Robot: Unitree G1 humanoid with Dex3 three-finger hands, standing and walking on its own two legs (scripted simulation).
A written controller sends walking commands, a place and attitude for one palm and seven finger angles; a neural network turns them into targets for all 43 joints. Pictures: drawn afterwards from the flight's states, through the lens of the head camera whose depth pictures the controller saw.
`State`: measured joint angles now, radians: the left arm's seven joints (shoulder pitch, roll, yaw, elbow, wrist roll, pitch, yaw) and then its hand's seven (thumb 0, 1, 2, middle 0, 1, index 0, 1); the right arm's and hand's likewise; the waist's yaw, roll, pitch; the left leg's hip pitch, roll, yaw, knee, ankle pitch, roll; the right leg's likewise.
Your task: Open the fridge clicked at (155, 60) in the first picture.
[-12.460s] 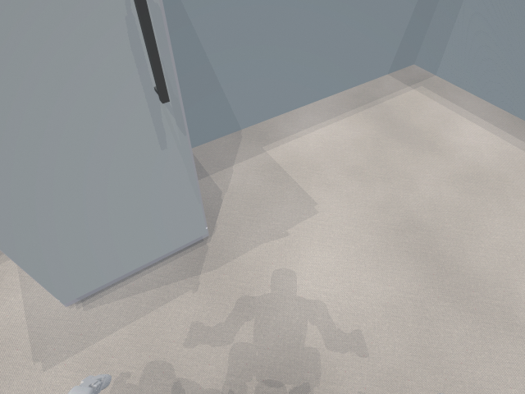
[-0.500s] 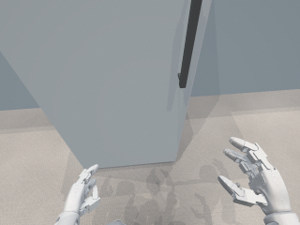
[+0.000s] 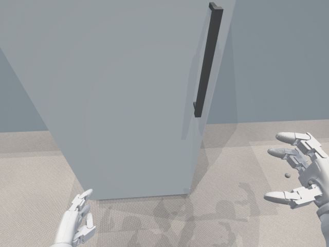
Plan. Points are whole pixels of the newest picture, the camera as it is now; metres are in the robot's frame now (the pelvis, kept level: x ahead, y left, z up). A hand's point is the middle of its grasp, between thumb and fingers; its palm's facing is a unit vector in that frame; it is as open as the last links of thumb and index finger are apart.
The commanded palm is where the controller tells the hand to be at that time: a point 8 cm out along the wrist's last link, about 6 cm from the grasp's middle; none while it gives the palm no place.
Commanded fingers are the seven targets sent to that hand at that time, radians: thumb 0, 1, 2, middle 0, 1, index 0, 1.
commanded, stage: raise the hand to about handle height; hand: right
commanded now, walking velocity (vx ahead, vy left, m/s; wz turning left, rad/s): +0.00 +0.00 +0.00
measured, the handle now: (203, 68) +0.53 -0.10 +0.19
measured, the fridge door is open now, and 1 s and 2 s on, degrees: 0 0 0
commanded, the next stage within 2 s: move the hooked fingers beside the handle in 0.96 s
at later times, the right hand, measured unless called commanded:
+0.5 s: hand (317, 128) +0.28 -0.26 +0.22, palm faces +0.04 +0.99 -0.13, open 14.0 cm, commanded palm +0.24 -0.30 +0.22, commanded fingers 0.00 0.50 -0.30 0.30 1.20 0.30 1.20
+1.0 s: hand (313, 134) +0.27 -0.26 +0.22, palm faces +0.03 +0.99 -0.12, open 14.0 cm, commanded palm +0.23 -0.30 +0.22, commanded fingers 0.00 0.50 -0.30 0.30 1.20 0.30 1.20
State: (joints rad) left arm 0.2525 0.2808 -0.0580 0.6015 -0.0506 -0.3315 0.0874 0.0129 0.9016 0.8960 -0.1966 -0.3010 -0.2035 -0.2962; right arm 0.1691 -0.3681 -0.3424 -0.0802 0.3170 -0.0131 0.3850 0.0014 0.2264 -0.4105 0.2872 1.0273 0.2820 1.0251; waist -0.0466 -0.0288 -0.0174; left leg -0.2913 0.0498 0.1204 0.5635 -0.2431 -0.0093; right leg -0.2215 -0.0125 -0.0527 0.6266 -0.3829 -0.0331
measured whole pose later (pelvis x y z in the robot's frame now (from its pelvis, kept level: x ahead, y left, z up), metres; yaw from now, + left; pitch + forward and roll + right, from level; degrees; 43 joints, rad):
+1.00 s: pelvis -0.01 +0.02 +0.01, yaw +0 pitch -5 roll +0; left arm 0.21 0.28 -0.10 0.59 -0.09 -0.20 0.07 0.01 0.90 0.90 -0.20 -0.30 -0.20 -0.30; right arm -0.19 -0.52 -0.49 0.13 0.32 0.25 0.50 -0.01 0.50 -0.30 0.31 1.20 0.30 1.20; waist -0.06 -0.06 0.01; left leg -0.19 0.03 0.12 0.44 -0.18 0.02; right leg -0.10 -0.02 -0.06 0.47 -0.29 -0.01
